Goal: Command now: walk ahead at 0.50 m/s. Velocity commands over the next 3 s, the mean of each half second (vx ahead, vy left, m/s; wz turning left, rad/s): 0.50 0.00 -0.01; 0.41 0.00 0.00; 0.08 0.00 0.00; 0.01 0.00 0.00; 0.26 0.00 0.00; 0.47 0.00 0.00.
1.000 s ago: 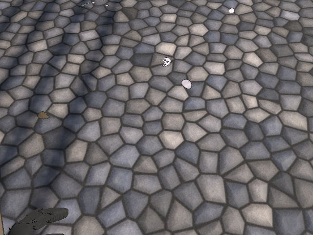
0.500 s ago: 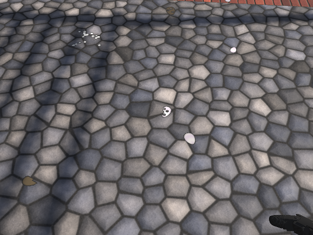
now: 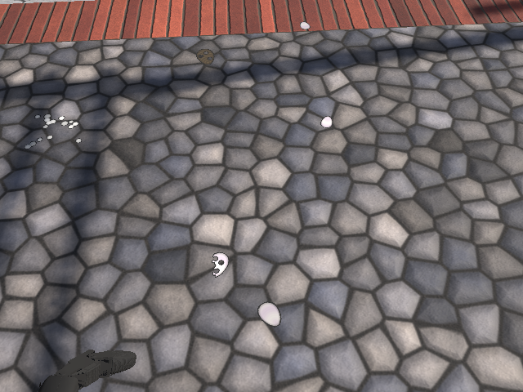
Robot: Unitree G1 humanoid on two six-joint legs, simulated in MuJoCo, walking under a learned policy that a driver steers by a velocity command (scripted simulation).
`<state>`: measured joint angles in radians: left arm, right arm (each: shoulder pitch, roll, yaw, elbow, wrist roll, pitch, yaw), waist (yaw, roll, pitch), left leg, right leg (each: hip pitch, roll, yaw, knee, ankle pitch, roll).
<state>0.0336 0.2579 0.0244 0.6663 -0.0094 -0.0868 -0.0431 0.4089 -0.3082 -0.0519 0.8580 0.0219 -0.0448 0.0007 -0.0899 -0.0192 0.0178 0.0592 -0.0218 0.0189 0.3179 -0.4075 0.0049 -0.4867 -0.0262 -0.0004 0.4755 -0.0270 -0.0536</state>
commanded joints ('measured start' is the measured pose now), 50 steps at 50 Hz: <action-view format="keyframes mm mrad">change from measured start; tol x32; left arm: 1 401 265 96 36 13 -4 22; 50 144 136 54 123 30 -6 19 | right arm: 1 -28 -89 -4 -84 -35 -4 -14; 22 -449 -45 7 -223 -6 -45 40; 29 46 -181 -50 -104 -16 -34 28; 50 -126 -119 -26 3 -11 0 -16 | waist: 1 230 -57 -309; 50 126 85 -80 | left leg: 1 -300 127 -10 584 500 70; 2 -672 -43 -58 869 -163 23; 3 -788 15 -150 956 -172 31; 23 -684 96 -42 202 397 27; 27 -62 132 -83 207 399 137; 29 332 400 -742 5 72 304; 35 -221 243 -271 -154 323 226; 50 -99 185 -71 127 752 113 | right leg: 1 639 -198 229 35 29 -124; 3 842 -336 682 -153 -353 -242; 10 332 -192 230 -320 46 -203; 23 538 -227 108 -257 135 -127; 26 525 -169 54 4 466 -78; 30 -265 14 122 824 -495 14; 50 184 9 16 -59 159 -1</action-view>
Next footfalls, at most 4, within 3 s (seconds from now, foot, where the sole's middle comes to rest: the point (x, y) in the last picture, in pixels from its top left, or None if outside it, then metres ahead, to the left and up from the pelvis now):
0.54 left None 0.47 0.13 -0.76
1.00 right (287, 295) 0.72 -0.10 -0.76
1.30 left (197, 327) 0.65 0.15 -0.76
2.78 left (199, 193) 1.11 0.14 -0.76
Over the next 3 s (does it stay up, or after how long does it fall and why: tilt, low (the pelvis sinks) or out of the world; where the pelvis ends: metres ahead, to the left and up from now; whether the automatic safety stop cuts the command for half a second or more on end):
stays up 1.04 0.06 0.02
